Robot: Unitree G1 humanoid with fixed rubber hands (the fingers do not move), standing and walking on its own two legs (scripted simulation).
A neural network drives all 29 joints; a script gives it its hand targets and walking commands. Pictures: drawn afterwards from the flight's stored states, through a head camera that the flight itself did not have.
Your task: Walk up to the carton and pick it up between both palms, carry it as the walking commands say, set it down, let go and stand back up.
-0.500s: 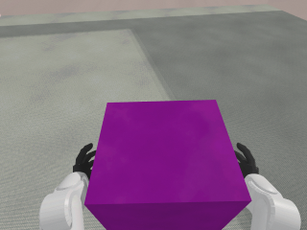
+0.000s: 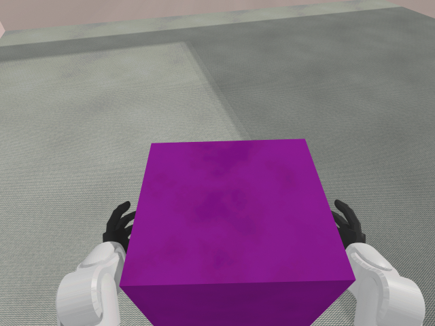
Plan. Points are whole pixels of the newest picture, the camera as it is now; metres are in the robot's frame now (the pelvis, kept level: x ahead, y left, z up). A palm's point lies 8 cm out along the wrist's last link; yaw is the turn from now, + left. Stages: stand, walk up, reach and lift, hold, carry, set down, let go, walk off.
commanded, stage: carry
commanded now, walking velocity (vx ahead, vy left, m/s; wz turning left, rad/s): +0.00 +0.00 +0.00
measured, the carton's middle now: (230, 239) +0.27 +0.00 +0.03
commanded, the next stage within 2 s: none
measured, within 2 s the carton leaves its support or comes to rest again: neither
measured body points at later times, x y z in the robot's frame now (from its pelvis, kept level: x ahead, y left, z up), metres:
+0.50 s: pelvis -0.03 -0.01 -0.03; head -0.01 +0.01 +0.42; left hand +0.20 +0.19 +0.03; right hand +0.23 -0.17 +0.04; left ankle +0.05 +0.13 -0.73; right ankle +0.05 -0.14 -0.73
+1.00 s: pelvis -0.16 -0.06 -0.02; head -0.14 -0.06 +0.43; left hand +0.00 +0.20 +0.06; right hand +0.15 -0.14 +0.06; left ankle -0.26 +0.03 -0.72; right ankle -0.04 -0.13 -0.73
